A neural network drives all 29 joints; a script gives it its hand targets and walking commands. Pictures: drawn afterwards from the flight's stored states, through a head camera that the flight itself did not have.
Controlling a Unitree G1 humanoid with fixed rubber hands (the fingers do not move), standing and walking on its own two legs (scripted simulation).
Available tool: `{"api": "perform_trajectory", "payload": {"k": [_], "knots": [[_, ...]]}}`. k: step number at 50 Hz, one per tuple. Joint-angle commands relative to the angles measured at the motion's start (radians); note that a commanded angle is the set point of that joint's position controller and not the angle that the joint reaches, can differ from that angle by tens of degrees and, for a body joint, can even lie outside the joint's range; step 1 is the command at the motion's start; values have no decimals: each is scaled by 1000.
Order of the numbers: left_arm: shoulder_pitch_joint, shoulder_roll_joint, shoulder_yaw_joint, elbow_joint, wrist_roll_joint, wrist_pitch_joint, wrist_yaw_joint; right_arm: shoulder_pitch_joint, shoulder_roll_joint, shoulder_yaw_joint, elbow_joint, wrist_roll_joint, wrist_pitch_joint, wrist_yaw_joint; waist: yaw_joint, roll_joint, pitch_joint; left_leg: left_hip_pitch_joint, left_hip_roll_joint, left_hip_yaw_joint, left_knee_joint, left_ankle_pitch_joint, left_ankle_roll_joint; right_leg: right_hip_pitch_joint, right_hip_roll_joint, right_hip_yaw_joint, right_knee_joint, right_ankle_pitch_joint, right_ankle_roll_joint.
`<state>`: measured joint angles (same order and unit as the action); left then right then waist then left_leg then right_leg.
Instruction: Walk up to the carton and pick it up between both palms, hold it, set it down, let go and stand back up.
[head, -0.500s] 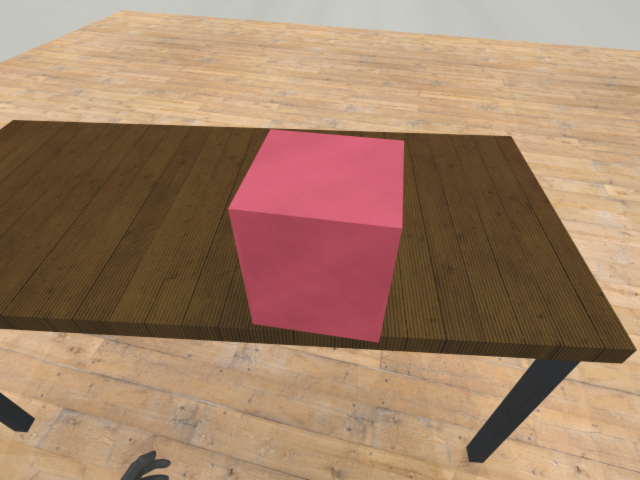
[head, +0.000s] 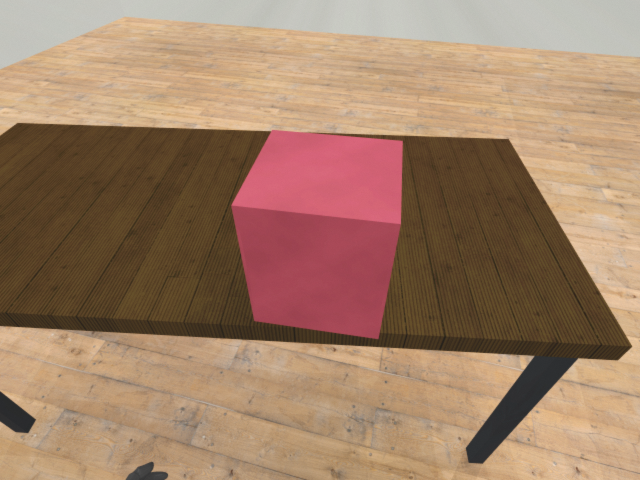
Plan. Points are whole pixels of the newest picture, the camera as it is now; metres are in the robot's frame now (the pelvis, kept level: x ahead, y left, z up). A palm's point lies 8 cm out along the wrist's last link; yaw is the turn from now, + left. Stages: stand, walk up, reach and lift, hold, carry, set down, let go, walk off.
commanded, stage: stand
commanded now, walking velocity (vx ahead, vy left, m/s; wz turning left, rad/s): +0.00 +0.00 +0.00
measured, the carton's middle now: (325, 234) +0.48 +0.01 +0.05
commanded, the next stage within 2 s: none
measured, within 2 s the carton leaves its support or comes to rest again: neither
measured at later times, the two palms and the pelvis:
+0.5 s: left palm out of the picture +0.11 +0.26 -0.09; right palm out of the picture +0.08 -0.26 -0.12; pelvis +0.00 +0.00 +0.00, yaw +0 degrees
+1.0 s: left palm out of the picture +0.11 +0.26 -0.09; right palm out of the picture +0.08 -0.26 -0.12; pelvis +0.00 +0.00 +0.00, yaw +0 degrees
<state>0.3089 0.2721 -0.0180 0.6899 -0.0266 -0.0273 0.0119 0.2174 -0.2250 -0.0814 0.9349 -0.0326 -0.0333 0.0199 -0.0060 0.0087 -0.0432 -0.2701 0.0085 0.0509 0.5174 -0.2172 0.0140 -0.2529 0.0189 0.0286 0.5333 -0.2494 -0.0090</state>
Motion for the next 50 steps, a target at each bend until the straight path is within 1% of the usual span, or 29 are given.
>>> {"api": "perform_trajectory", "payload": {"k": [1,2,4,6,12,14,16,17,23,25,26,27,28,30,31,33,34,36,37,38,40,41,43,44,45,47,48,49,50], "knots": [[-87,230,82,32,60,-44,-1,-104,-321,-35,-58,7,-30,-12,11,39,63,14,117,-189,-204,-148,39,-4,-95,109,-153,-12,-46],[-80,233,80,25,68,-45,8,-97,-280,-22,-52,14,-34,-12,0,-11,41,37,111,-191,-204,-125,36,-10,-96,109,-131,-41,-59],[-55,245,87,52,65,-47,-1,-116,-295,-26,-41,5,-31,-10,10,34,49,42,109,-191,-199,-153,37,-13,-87,119,-155,-48,-49],[-69,266,89,46,64,-51,-2,-85,-281,-21,-41,11,-25,-7,8,-19,81,16,106,-164,-181,-120,40,-15,-105,141,-171,-48,-50],[-97,260,80,47,67,-43,11,-92,-288,-24,-51,19,-39,-5,-17,22,64,64,117,-168,-165,-17,31,-8,-117,140,-174,45,-50],[-74,235,72,66,52,-43,3,-84,-285,-22,-44,20,-37,-6,-2,11,33,62,117,-179,-178,-8,45,16,-109,106,-157,45,-41],[-112,245,65,67,63,-52,2,-79,-308,-29,-29,21,-31,-11,-15,-42,50,70,111,-157,-159,25,39,-1,-121,125,-158,44,-41],[-69,243,74,64,54,-46,3,-94,-291,-23,-39,19,-32,-6,3,0,74,51,120,-178,-149,3,51,-10,-112,133,-173,38,-44],[-117,268,74,63,72,-45,7,-113,-269,-12,-46,20,-23,-8,-5,3,86,27,108,-161,-173,-145,38,-51,-115,151,-201,-106,-46],[-91,271,80,83,58,-43,3,-79,-306,-23,-28,14,-28,-13,-7,-1,133,12,111,-187,-202,-161,39,-57,-100,149,-199,-90,-43],[-123,240,76,67,60,-42,-5,-82,-312,-27,-31,19,-28,-11,-7,32,79,16,123,-184,-199,-155,36,-22,-104,129,-172,-52,-44],[-75,257,80,73,53,-43,-1,-90,-281,-13,-40,22,-34,-5,14,-10,71,10,119,-194,-203,-146,45,9,-88,124,-150,-36,-46],[-74,265,84,97,55,-39,6,-108,-278,-12,-41,8,-29,-8,20,38,109,-24,125,-201,-207,-161,43,13,-105,130,-164,-28,-50],[-86,246,76,79,58,-36,-6,-96,-292,-19,-38,20,-37,-12,13,-42,101,26,127,-186,-180,-150,33,-36,-96,126,-176,-60,-48],[-58,232,69,94,59,-40,1,-59,-275,-12,-34,19,-26,-11,7,17,71,22,114,-191,-198,-119,40,5,-100,124,-157,-35,-52],[-107,243,73,79,61,-46,0,-51,-291,-12,-35,17,-31,-9,-14,11,114,-5,114,-187,-184,-143,37,-17,-118,144,-183,-61,-63],[-114,258,82,74,65,-48,5,-88,-292,-19,-24,13,-29,-8,2,-11,121,11,112,-177,-188,-135,36,-50,-110,149,-188,-65,-54],[-96,274,82,98,65,-41,1,-92,-300,-22,-36,8,-26,-8,-8,33,116,37,115,-187,-193,-123,37,-47,-105,138,-186,-64,-44],[-91,258,90,81,55,-39,-3,-84,-316,-33,-37,21,-28,-8,13,-24,106,10,122,-196,-193,-152,38,-28,-101,134,-182,-49,-56],[-112,263,86,86,55,-39,-7,-67,-327,-23,-24,15,-32,-13,-9,6,119,3,119,-182,-198,-174,33,-35,-100,138,-184,-60,-50],[-98,248,86,88,58,-36,-5,-73,-314,-24,-39,9,-25,-19,-13,77,102,1,123,-203,-227,-189,26,-2,-87,116,-161,-53,-42],[-111,246,78,93,61,-41,-4,-99,-303,-26,-31,16,-26,-20,-4,3,88,28,136,-213,-212,-129,30,-16,-92,113,-155,-10,-46],[-69,244,74,102,54,-41,-2,-115,-307,-23,-35,17,-24,-18,-2,44,84,21,133,-205,-210,-122,38,11,-99,117,-154,34,-47],[-123,248,75,93,65,-40,3,-95,-280,-19,-39,26,-27,-16,-22,6,31,61,131,-198,-196,-56,31,26,-106,118,-140,51,-54],[-134,258,83,80,57,-41,-1,-92,-299,-15,-31,20,-26,-17,4,30,37,50,119,-160,-183,-26,22,24,-107,127,-137,55,-47],[-108,263,80,100,57,-40,5,-118,-269,-14,-31,17,-25,-15,10,30,80,29,126,-192,-202,-50,36,20,-113,126,-146,49,-48],[-125,291,93,106,66,-38,6,-98,-282,-15,-33,21,-23,-14,-16,14,71,22,117,-173,-193,-94,23,14,-105,127,-149,19,-52],[-113,246,81,91,59,-36,3,-116,-289,-13,-27,24,-24,-19,17,-15,79,8,116,-173,-180,-71,37,17,-109,120,-153,-18,-52],[-118,256,76,102,62,-38,3,-129,-301,-25,-40,23,-25,-16,3,-12,43,45,117,-173,-169,-81,36,7,-112,135,-176,-28,-54]]}}
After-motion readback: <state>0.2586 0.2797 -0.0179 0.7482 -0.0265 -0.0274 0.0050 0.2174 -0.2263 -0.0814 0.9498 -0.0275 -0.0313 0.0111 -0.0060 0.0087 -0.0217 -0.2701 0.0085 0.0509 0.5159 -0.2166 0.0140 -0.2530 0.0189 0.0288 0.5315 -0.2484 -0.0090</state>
